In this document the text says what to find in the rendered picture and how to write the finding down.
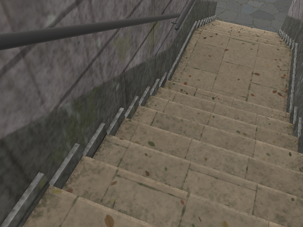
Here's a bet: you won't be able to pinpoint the stairs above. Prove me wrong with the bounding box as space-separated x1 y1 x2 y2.
199 20 290 49
23 80 303 227

